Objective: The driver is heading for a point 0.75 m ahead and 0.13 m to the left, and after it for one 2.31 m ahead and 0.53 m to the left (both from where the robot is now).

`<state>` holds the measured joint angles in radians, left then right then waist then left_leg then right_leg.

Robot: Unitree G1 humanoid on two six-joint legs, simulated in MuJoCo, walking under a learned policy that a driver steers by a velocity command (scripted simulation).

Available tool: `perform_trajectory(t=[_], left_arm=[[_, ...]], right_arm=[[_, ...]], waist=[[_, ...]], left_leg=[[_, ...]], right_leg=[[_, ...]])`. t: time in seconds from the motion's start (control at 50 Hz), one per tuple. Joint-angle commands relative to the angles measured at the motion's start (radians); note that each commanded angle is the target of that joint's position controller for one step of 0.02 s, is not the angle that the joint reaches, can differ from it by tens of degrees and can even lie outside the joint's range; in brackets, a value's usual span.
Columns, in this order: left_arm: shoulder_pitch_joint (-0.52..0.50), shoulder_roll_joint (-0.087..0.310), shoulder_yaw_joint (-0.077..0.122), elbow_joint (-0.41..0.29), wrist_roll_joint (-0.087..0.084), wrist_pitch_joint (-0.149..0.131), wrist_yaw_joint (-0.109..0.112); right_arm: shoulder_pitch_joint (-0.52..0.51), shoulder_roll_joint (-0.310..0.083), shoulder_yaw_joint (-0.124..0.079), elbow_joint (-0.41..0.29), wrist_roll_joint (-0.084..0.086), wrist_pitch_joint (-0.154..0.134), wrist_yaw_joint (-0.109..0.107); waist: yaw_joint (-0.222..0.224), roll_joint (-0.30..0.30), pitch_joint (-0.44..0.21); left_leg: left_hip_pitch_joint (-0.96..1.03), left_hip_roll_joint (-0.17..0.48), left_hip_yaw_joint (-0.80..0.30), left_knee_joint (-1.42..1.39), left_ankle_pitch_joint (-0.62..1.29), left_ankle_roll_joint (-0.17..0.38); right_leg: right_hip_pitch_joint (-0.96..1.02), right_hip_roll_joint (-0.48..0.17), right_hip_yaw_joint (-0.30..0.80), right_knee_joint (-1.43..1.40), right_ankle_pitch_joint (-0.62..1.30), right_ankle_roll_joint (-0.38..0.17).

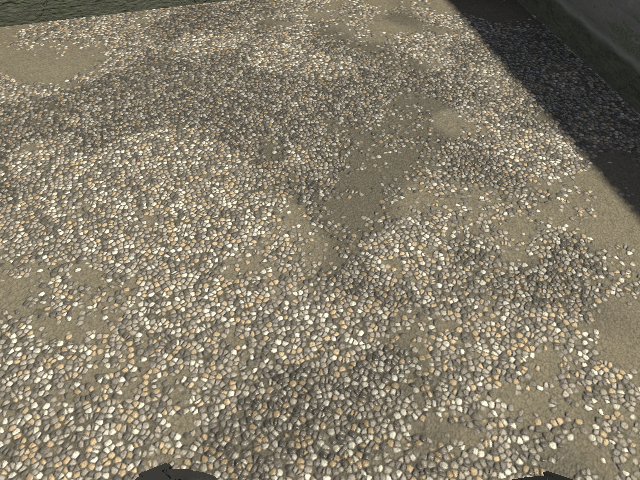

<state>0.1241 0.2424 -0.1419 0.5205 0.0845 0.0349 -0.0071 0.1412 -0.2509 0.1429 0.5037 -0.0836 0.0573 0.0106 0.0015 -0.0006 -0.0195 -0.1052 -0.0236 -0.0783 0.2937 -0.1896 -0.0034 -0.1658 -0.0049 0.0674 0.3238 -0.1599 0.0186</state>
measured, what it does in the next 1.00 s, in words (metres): stands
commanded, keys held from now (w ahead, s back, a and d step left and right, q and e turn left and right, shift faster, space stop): w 1.00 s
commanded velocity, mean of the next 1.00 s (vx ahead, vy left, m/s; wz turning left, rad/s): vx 0.49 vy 0.00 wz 0.00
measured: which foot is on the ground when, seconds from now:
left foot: down 0.00-1.00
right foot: down 0.00-1.00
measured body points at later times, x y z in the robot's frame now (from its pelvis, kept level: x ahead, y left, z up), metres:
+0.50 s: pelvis +0.00 +0.00 +0.00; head -0.01 +0.00 +0.45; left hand +0.20 +0.21 -0.07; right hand +0.21 -0.20 -0.06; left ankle -0.02 +0.13 -0.75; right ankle +0.01 -0.13 -0.75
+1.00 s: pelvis +0.00 +0.01 +0.00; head -0.01 +0.01 +0.45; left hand +0.19 +0.21 -0.07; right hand +0.20 -0.19 -0.07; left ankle -0.02 +0.13 -0.75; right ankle +0.01 -0.13 -0.75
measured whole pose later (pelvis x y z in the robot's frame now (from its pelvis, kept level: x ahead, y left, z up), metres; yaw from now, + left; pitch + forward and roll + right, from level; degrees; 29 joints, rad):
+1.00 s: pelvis +0.00 +0.01 +0.00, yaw +0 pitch +0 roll +0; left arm 0.16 0.25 -0.14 0.54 0.08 0.03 -0.01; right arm 0.14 -0.24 0.15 0.50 -0.08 0.06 0.01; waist 0.01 -0.01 -0.03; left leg -0.11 -0.04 -0.09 0.29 -0.19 0.00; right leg -0.17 -0.01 0.08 0.32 -0.15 0.03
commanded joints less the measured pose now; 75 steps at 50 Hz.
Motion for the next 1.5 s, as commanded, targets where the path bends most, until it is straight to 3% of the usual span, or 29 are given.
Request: perform_trajectory(t=[0.02, 0.2, 0.42, 0.9, 0.98, 1.4, 1.5], left_arm=[[-0.073, 0.089, 0.028, -0.09, 0.0, -0.018, 0.001], [-0.059, 0.095, 0.029, -0.089, -0.001, -0.021, -0.012], [-0.054, 0.094, 0.027, -0.084, -0.001, -0.022, -0.003], [-0.035, 0.094, 0.03, -0.081, -0.002, -0.022, -0.009], [-0.039, 0.092, 0.028, -0.079, -0.002, -0.02, 0.0], [-0.038, 0.09, 0.027, -0.076, -0.001, -0.017, 0.002], [-0.026, 0.092, 0.03, -0.077, -0.002, -0.018, -0.008]], right_arm=[[-0.073, -0.08, -0.025, -0.099, 0.0, -0.017, -0.003], [-0.082, -0.086, -0.028, -0.11, -0.003, -0.007, -0.002], [-0.079, -0.079, -0.023, -0.108, 0.001, -0.019, -0.006], [-0.08, -0.078, -0.028, -0.103, -0.001, -0.008, -0.001], [-0.075, -0.074, -0.024, -0.098, 0.002, -0.019, -0.004], [-0.071, -0.071, -0.023, -0.093, 0.002, -0.018, -0.001], [-0.073, -0.075, -0.028, -0.095, -0.001, -0.006, -0.001]], waist=[[0.002, -0.006, -0.079], [0.003, -0.006, -0.068], [0.006, 0.006, -0.088], [0.007, -0.001, -0.072], [0.007, 0.007, -0.085], [0.009, -0.003, -0.072], [0.009, -0.006, -0.06]], left_leg=[[0.016, 0.059, -0.081, -0.028, 0.131, 0.026], [0.007, 0.06, -0.088, -0.027, 0.078, 0.022], [0.022, 0.064, -0.092, -0.023, 0.161, 0.03], [0.018, 0.06, -0.103, -0.038, 0.105, 0.035], [0.027, 0.061, -0.1, -0.036, 0.17, 0.038], [0.019, 0.057, -0.104, -0.051, 0.136, 0.037], [0.014, 0.055, -0.107, -0.051, 0.088, 0.035]], right_leg=[[0.024, -0.061, 0.068, -0.029, 0.2, -0.045], [0.004, -0.063, 0.07, -0.037, 0.152, -0.047], [0.018, -0.063, 0.072, -0.027, 0.197, -0.04], [0.002, -0.066, 0.072, -0.042, 0.143, -0.038], [0.018, -0.064, 0.073, -0.035, 0.185, -0.033], [0.015, -0.063, 0.072, -0.046, 0.162, -0.031], [0.0, -0.063, 0.071, -0.054, 0.128, -0.036]])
